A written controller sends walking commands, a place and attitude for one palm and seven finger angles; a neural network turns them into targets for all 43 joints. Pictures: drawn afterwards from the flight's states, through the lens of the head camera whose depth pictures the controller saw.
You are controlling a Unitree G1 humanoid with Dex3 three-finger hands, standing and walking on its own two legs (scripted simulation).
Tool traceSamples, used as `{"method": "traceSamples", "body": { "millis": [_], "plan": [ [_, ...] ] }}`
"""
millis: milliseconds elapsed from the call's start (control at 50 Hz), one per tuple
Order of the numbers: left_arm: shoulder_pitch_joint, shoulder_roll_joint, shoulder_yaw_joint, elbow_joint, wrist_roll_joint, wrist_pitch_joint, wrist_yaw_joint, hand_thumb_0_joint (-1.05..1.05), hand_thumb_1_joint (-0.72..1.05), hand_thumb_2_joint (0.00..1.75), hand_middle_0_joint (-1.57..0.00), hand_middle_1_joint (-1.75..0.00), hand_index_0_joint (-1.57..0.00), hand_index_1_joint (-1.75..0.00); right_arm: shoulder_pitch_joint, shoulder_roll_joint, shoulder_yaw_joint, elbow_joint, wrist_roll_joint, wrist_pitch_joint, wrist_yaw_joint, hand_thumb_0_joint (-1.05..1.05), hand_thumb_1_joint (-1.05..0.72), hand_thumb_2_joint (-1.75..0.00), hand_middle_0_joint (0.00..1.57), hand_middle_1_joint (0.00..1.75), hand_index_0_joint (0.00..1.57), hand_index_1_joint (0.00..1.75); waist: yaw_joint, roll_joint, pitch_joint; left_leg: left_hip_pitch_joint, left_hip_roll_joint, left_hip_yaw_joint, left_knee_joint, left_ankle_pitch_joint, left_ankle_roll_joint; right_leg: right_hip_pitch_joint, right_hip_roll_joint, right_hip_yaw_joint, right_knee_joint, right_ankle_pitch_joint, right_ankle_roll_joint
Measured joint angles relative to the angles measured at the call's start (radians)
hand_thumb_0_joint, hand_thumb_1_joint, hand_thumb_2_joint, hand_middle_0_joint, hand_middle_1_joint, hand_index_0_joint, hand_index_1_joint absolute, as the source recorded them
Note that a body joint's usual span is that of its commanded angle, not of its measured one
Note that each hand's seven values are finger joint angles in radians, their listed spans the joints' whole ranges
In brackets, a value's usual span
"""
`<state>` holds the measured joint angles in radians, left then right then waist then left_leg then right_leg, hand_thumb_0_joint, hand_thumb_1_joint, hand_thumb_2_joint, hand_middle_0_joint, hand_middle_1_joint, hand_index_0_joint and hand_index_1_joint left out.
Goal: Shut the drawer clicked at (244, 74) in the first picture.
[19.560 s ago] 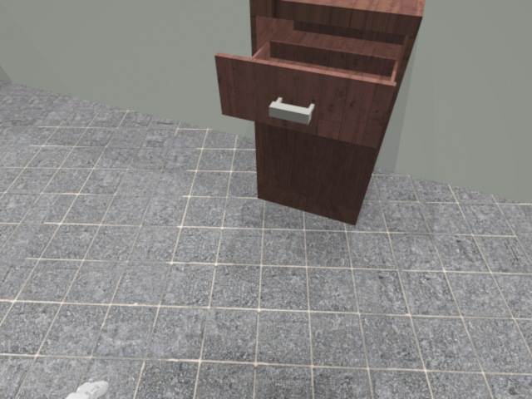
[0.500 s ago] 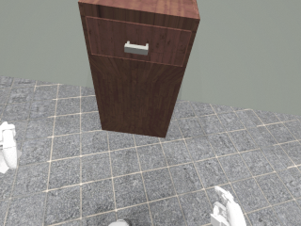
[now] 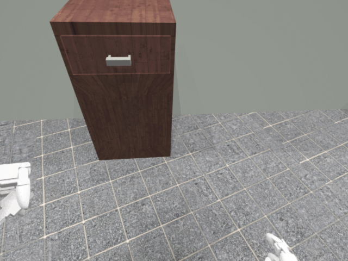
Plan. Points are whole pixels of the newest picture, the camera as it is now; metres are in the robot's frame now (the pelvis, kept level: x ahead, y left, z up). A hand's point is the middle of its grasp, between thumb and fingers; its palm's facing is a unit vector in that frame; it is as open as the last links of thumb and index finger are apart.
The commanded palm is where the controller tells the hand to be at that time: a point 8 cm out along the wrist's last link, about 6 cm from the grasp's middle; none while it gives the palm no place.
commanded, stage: stop stepping back and stand still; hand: left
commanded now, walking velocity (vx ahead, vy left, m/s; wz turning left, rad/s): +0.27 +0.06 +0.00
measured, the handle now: (119, 59) +0.94 +0.23 +0.02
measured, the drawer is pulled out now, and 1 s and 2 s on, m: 0.00 0.00 0.00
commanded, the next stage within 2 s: let the arm hang, fingers relaxed in 1.30 s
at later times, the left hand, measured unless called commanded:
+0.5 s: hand out of the picture +0.14 +0.25 +0.18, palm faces +0.39 -0.76 -0.52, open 3.3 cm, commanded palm +0.09 +0.29 +0.18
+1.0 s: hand (5, 205) +0.18 +0.26 +0.16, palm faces +0.35 -0.80 -0.49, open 3.3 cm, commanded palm +0.12 +0.30 +0.18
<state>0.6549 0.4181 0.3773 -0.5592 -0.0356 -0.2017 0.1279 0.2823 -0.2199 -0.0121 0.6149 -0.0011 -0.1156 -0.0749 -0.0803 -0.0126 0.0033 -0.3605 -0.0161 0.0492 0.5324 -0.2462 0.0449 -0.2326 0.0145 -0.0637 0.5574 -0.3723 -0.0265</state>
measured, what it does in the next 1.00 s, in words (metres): steps on the spot: left foot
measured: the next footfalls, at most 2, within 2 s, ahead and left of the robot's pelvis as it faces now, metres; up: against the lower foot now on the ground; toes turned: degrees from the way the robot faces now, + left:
left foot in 0.24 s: +0.05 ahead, +0.14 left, +0.00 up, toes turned +5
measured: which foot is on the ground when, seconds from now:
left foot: up 0.00-0.22, down 0.24-1.00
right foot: down 0.00-1.00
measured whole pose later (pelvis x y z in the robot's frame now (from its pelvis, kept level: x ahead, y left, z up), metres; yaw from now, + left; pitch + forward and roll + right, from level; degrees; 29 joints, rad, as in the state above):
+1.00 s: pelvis +0.00 +0.02 +0.00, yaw +1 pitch +0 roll -1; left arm 0.65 0.38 0.37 -0.56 -0.03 -0.23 0.14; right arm 0.18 -0.19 0.00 0.61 0.00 -0.11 -0.06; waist -0.01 0.02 0.04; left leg -0.26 0.04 0.06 0.51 -0.25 0.00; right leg -0.23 0.03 -0.07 0.46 -0.23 -0.04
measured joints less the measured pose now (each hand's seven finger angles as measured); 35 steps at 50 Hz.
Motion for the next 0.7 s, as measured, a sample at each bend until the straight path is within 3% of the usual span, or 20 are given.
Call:
{"method": "traceSamples", "body": {
  "millis": [40,100,160,240,280,320,360,400,460,520,580,640,700],
  "plan": [
    [0.037,-0.001,-0.015,-0.038,0.007,-0.012,-0.005,0.02,0.89,0.90,-1.41,-1.60,-1.41,-1.59,0.003,0.002,-0.006,0.017,-0.005,0.018,0.005,0.01,-0.91,-0.90,0.20,0.30,0.20,0.30,0.031,-0.007,-0.011,-0.083,-0.009,-0.017,0.231,-0.100,-0.022,-0.012,-0.002,0.007,-0.018,0.063,-0.019],
    [0.047,-0.020,-0.011,-0.053,0.016,-0.039,-0.007,0.02,0.89,0.90,-1.41,-1.60,-1.41,-1.59,0.004,0.003,-0.010,0.052,-0.013,0.033,0.005,0.01,-0.91,-0.90,0.20,0.30,0.21,0.30,0.076,-0.030,-0.037,-0.143,-0.003,-0.011,0.456,-0.093,-0.034,-0.026,-0.020,0.025,-0.049,0.122,-0.028],
    [0.001,-0.041,-0.005,0.008,0.020,-0.047,0.008,0.02,0.89,0.90,-1.41,-1.60,-1.41,-1.59,0.015,0.001,-0.012,0.058,-0.009,0.028,-0.009,0.01,-0.91,-0.90,0.20,0.30,0.21,0.30,0.085,-0.024,-0.073,-0.090,0.037,0.002,0.365,-0.096,-0.024,-0.040,-0.040,0.004,-0.061,0.093,-0.019],
    [-0.089,-0.072,-0.022,0.059,0.023,-0.028,0.031,0.02,0.89,0.90,-1.41,-1.60,-1.41,-1.59,0.006,-0.018,-0.010,0.042,-0.012,-0.007,-0.032,0.01,-0.91,-0.90,0.20,0.30,0.21,0.30,0.077,0.004,-0.068,0.090,0.068,0.005,0.050,-0.143,0.005,-0.077,-0.052,-0.023,-0.002,0.069,-0.005],
    [-0.121,-0.069,-0.023,0.057,0.023,-0.021,0.038,0.02,0.89,0.90,-1.41,-1.60,-1.41,-1.59,-0.021,-0.007,-0.010,0.036,-0.012,-0.020,-0.036,0.01,-0.91,-0.90,0.20,0.30,0.21,0.30,0.060,-0.008,-0.033,0.096,0.053,0.002,0.025,-0.025,-0.013,-0.117,-0.057,0.001,0.109,-0.006,0.012],
    [-0.121,-0.057,-0.015,0.045,0.028,-0.015,0.035,0.02,0.89,0.90,-1.41,-1.60,-1.41,-1.59,-0.039,0.025,0.000,0.035,-0.013,-0.030,-0.025,0.01,-0.91,-0.90,0.20,0.30,0.21,0.30,0.054,-0.032,-0.009,0.108,0.040,0.013,0.031,-0.008,-0.033,-0.164,-0.044,0.027,0.260,-0.067,0.022],
    [-0.100,-0.040,-0.009,0.021,0.030,-0.010,0.025,0.02,0.89,0.90,-1.41,-1.60,-1.41,-1.59,-0.034,0.055,0.013,0.028,-0.012,-0.040,-0.006,0.01,-0.91,-0.90,0.20,0.30,0.21,0.30,0.041,-0.036,-0.008,0.119,0.039,0.006,0.009,-0.001,-0.042,-0.188,-0.031,0.015,0.331,-0.066,0.025],
    [-0.068,-0.023,-0.003,-0.011,0.030,-0.012,0.021,0.02,0.89,0.90,-1.41,-1.60,-1.41,-1.59,-0.021,0.074,0.027,0.019,-0.010,-0.043,0.009,0.01,-0.91,-0.90,0.20,0.30,0.21,0.30,0.040,-0.027,-0.010,0.123,0.047,-0.002,-0.009,0.008,-0.047,-0.173,-0.023,-0.009,0.283,-0.044,0.028],
    [-0.018,0.007,0.016,-0.041,0.027,-0.018,0.023,0.02,0.89,0.90,-1.41,-1.60,-1.41,-1.59,-0.006,0.085,0.045,0.004,-0.011,-0.024,0.018,0.01,-0.90,-0.90,0.20,0.30,0.21,0.30,0.052,-0.006,-0.014,0.096,0.062,-0.006,0.030,-0.016,-0.052,-0.085,-0.015,-0.028,0.100,-0.034,0.022],
    [-0.022,0.007,0.019,-0.031,0.023,-0.015,0.020,0.02,0.89,0.90,-1.41,-1.60,-1.41,-1.59,-0.028,0.071,0.040,0.019,-0.010,0.009,0.020,0.01,-0.90,-0.90,0.21,0.30,0.21,0.30,0.075,0.019,0.005,0.009,0.063,-0.023,0.216,-0.149,-0.038,-0.080,-0.002,-0.026,0.041,0.117,-0.031],
    [-0.055,-0.034,-0.006,0.010,0.018,-0.006,0.014,0.02,0.89,0.90,-1.41,-1.60,-1.41,-1.59,-0.047,0.043,0.024,0.062,-0.010,0.029,0.021,0.01,-0.90,-0.90,0.21,0.30,0.21,0.30,0.085,0.030,0.023,-0.049,0.043,-0.024,0.369,-0.168,-0.036,-0.058,-0.008,-0.035,0.015,0.131,-0.036],
    [-0.036,-0.066,-0.013,0.024,0.015,-0.001,0.018,0.02,0.89,0.90,-1.41,-1.60,-1.41,-1.59,-0.043,0.024,0.018,0.066,-0.009,0.035,0.013,0.01,-0.90,-0.90,0.21,0.30,0.21,0.30,0.084,0.013,0.013,-0.016,0.041,0.011,0.272,-0.134,-0.031,-0.042,-0.015,-0.024,-0.021,0.138,-0.027],
    [-0.021,-0.070,-0.024,-0.007,0.015,-0.006,0.021,0.02,0.89,0.90,-1.41,-1.60,-1.41,-1.59,-0.031,-0.001,0.009,0.041,-0.012,0.015,-0.005,0.01,-0.91,-0.90,0.21,0.30,0.21,0.30,0.071,0.017,0.012,0.081,0.053,0.006,0.034,-0.070,-0.017,-0.042,-0.006,-0.039,-0.009,0.125,-0.017]
  ]
}}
